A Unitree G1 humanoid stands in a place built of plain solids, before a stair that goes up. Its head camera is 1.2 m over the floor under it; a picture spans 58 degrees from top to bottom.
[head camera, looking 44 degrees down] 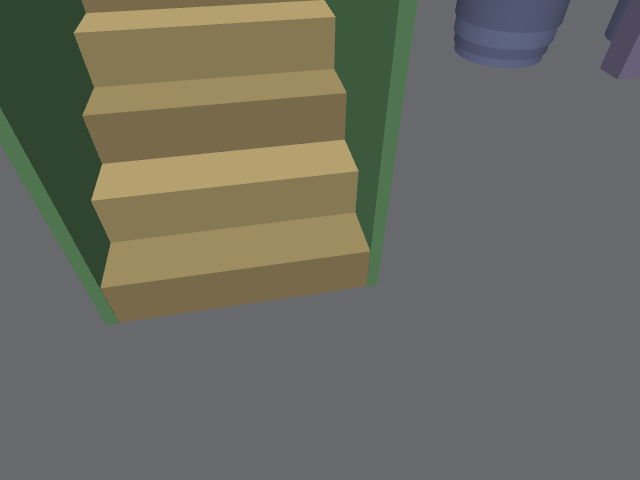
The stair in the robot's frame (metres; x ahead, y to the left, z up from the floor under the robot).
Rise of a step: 0.18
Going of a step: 0.20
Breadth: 0.93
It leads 11 degrees to the left of straight ahead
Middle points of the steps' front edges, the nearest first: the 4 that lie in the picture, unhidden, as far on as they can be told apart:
0.92 0.25 0.18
1.12 0.29 0.36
1.32 0.33 0.54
1.52 0.36 0.72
